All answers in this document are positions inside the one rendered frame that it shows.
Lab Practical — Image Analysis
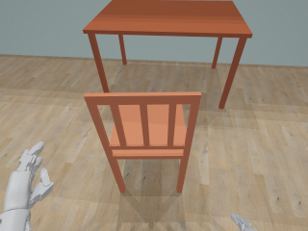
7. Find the robot left hand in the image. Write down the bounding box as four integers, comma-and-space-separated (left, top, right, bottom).
3, 141, 54, 213

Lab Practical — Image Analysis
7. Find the table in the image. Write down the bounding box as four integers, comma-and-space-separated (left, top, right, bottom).
83, 0, 253, 110

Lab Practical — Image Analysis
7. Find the robot left forearm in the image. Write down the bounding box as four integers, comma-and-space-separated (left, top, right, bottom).
0, 208, 32, 231

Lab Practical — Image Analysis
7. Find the chair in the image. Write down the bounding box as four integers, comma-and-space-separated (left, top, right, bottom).
84, 91, 201, 193

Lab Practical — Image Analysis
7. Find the robot right hand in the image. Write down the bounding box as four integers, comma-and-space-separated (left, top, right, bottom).
231, 213, 257, 231

